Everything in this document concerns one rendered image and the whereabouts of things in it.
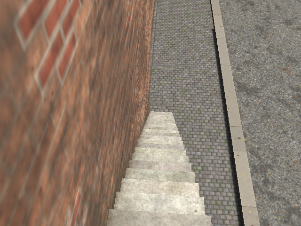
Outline stairs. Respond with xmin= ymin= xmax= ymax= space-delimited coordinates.
xmin=106 ymin=111 xmax=212 ymax=226

